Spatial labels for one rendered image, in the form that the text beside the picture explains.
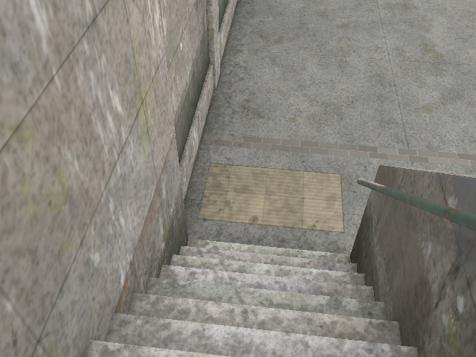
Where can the stairs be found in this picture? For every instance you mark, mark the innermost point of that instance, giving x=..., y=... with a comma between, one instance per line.
x=224, y=299

